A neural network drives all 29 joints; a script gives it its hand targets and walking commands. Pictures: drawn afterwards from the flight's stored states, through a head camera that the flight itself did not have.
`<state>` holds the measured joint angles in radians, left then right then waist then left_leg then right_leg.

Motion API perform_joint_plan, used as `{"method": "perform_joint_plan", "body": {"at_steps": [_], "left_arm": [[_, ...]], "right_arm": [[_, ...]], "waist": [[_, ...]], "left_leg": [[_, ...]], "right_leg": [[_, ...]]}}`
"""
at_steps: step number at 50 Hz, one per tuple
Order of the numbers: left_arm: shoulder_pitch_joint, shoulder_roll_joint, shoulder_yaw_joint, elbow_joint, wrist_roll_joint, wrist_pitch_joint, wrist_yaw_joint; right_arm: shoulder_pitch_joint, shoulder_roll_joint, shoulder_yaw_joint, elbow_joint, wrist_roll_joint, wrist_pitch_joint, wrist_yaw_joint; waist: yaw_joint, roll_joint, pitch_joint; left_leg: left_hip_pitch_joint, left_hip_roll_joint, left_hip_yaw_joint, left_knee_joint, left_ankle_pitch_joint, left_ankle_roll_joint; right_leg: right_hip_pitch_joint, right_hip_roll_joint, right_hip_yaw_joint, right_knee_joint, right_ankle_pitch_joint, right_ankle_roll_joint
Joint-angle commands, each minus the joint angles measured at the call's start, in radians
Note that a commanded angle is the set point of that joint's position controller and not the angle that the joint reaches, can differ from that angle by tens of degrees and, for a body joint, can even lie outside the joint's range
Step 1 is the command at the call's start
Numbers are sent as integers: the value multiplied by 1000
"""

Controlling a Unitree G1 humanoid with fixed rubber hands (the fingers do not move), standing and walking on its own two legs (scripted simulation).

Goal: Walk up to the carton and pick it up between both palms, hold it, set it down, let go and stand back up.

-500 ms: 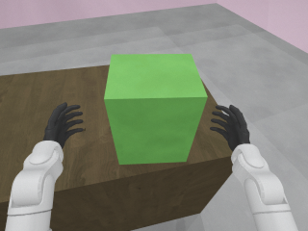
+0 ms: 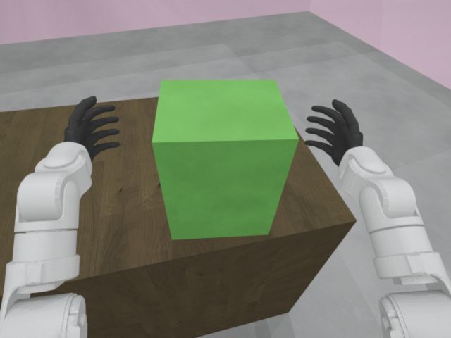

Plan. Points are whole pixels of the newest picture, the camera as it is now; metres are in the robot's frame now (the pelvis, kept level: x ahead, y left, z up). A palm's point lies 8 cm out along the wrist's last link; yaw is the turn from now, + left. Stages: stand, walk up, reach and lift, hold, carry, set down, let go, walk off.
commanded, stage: reach and lift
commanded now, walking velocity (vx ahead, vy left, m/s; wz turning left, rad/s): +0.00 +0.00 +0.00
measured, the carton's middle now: (220, 164) +0.42 +0.03 +0.09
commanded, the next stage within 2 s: none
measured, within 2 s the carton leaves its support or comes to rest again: neither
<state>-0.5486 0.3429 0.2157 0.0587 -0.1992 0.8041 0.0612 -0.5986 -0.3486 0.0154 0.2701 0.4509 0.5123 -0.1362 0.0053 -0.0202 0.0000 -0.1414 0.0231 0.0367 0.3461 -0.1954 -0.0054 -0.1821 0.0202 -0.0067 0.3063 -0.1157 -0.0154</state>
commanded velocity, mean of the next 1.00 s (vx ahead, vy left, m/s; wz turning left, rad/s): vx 0.00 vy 0.00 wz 0.00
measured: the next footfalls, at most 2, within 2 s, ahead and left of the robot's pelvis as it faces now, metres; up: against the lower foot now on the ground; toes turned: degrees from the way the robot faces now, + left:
none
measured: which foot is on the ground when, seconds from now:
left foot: down 0.00-1.00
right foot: down 0.00-1.00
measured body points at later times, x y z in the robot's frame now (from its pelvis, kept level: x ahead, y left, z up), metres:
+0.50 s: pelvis +0.01 +0.00 +0.00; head +0.00 +0.01 +0.45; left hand +0.43 +0.25 +0.24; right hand +0.46 -0.16 +0.23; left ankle -0.01 +0.12 -0.75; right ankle +0.03 -0.11 -0.75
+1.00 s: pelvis +0.00 +0.00 +0.00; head +0.03 +0.01 +0.45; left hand +0.42 +0.24 +0.13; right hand +0.45 -0.15 +0.13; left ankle -0.01 +0.12 -0.75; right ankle +0.03 -0.11 -0.75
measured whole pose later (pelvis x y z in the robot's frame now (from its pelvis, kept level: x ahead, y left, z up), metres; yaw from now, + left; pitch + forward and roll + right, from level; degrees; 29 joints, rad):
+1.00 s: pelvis +0.00 +0.00 +0.00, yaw +1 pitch +4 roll -1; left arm -0.77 0.29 0.10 0.69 -0.18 0.38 0.08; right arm -0.82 -0.22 -0.03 0.78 0.29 0.27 -0.13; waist 0.03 -0.01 -0.04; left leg -0.26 0.02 0.01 0.39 -0.20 -0.01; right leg -0.27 0.02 -0.02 0.31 -0.11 -0.01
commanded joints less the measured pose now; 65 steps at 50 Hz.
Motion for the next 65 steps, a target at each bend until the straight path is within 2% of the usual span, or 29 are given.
{"method": "perform_joint_plan", "body": {"at_steps": [1,5,8,10,11,13,16,17,20,24,27,29,31,32,35,36,37,39,41,43,45,47,49,52,54,57,61,65], "left_arm": [[-515,190,18,-72,-20,-66,5],[-603,210,-7,-3,-34,-91,12],[-663,229,-14,111,-36,-102,3],[-711,229,-28,172,-28,-111,-2],[-727,234,-27,207,-26,-119,-2],[-772,243,-37,209,-37,-137,0],[-847,247,-62,293,-49,-155,0],[-861,247,-67,310,-54,-161,-1],[-916,256,-77,343,-49,-180,2],[-911,240,-80,439,-29,-198,-4],[-873,214,-87,464,-14,-225,-14],[-824,199,-74,491,3,-250,-25],[-803,191,-72,500,20,-277,-29],[-776,177,-78,517,27,-293,-34],[-762,156,-74,450,32,-340,-30],[-753,146,-79,455,39,-354,-29],[-754,150,-75,430,44,-368,-26],[-766,135,-81,406,30,-403,-16],[-781,128,-83,360,21,-435,5],[-781,121,-93,340,10,-455,17],[-774,119,-85,352,13,-468,24],[-763,111,-84,408,18,-480,20],[-762,103,-76,424,31,-510,21],[-715,82,-61,497,55,-546,18],[-706,60,-66,548,59,-567,12],[-701,37,-81,537,57,-594,13],[-675,12,-76,553,94,-575,8],[-670,-17,-76,461,91,-571,16]], "right_arm": [[-502,-159,-71,-96,-4,-49,11],[-585,-178,-68,-34,1,-62,14],[-633,-171,-58,79,-1,-58,15],[-667,-174,-42,153,8,-55,20],[-686,-176,-38,175,5,-58,22],[-745,-182,-31,161,15,-73,23],[-799,-186,-39,254,13,-77,25],[-818,-187,-26,258,16,-81,29],[-874,-195,-28,304,11,-92,32],[-881,-185,-5,418,13,-104,32],[-848,-165,5,430,8,-122,27],[-808,-142,16,440,1,-138,28],[-782,-127,16,447,-11,-155,30],[-753,-114,7,467,-23,-164,28],[-723,-103,-24,381,-58,-200,24],[-711,-90,-28,384,-72,-211,22],[-710,-82,-35,365,-78,-220,20],[-721,-77,-55,325,-105,-244,20],[-737,-74,-77,267,-133,-273,14],[-741,-60,-90,223,-146,-292,15],[-730,-56,-100,240,-163,-303,12],[-714,-42,-89,304,-177,-303,6],[-697,-21,-81,345,-176,-315,3],[-671,7,-63,393,-183,-338,-4],[-670,19,-61,435,-190,-350,-10],[-667,29,-62,408,-195,-376,-19],[-655,29,-57,451,-189,-382,-32],[-649,45,-53,399,-184,-393,-47]], "waist": [[1,36,-446],[6,45,-499],[-4,32,-463],[-1,55,-460],[2,45,-465],[9,50,-518],[-9,60,-527],[1,54,-547],[0,61,-563],[-1,63,-532],[-6,64,-541],[4,43,-518],[9,45,-489],[-2,43,-456],[-1,57,-476],[-8,62,-470],[3,73,-471],[4,59,-501],[12,83,-568],[13,81,-624],[18,82,-644],[16,58,-617],[28,67,-622],[41,55,-609],[35,33,-580],[31,46,-609],[33,71,-545],[24,62,-589]], "left_leg": [[1,-17,-15,-29,197,-3],[3,-21,-14,-15,239,-6],[-11,-19,-21,-15,237,-2],[-11,-19,-23,-22,232,-2],[-11,-19,-24,-19,235,-1],[0,-20,-26,-7,267,-3],[7,-21,-27,6,280,-10],[19,-22,-26,8,294,-11],[32,-20,-31,18,325,-17],[41,-19,-33,16,342,-21],[48,-22,-31,18,374,-26],[50,-24,-26,17,386,-26],[31,-25,-26,6,370,-24],[26,-26,-25,3,349,-22],[52,-25,-19,8,371,-37],[61,-29,-18,11,361,-38],[67,-29,-15,9,357,-38],[62,-28,-15,9,326,-45],[72,-27,-8,26,331,-53],[85,-26,-7,44,354,-50],[79,-31,-6,52,350,-50],[45,-33,-4,51,321,-47],[22,-27,-3,45,307,-44],[-4,-30,-3,52,344,-42],[-14,-26,-4,49,327,-45],[5,-27,-5,61,383,-53],[47,-24,-6,70,425,-68],[79,-27,-5,85,476,-76]], "right_leg": [[217,7,31,10,149,10],[226,8,28,23,196,14],[219,6,29,16,210,20],[213,4,30,14,198,21],[214,3,26,11,202,22],[221,6,25,19,228,23],[205,5,18,18,241,23],[210,8,15,19,262,26],[201,13,7,17,279,24],[209,12,10,8,301,26],[243,9,7,7,341,31],[252,16,4,11,359,35],[271,15,4,7,332,34],[261,15,4,4,306,33],[243,22,-5,1,294,32],[227,23,-7,-3,273,32],[217,23,-8,-6,261,34],[195,28,-18,-4,220,33],[162,27,-21,3,205,33],[142,30,-26,13,217,36],[135,26,-22,18,220,37],[146,22,-16,22,209,39],[141,16,-9,30,194,40],[166,14,-4,40,234,44],[157,14,-5,34,214,44],[160,15,-6,38,258,38],[136,25,-10,22,255,36],[156,31,-14,24,302,36]]}}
